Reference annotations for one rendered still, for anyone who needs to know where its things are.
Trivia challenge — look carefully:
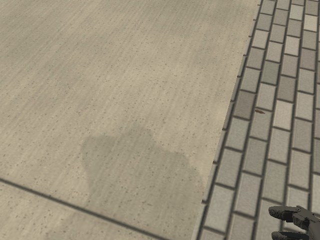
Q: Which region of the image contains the right robot hand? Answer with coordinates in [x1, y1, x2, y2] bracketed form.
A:
[268, 205, 320, 240]

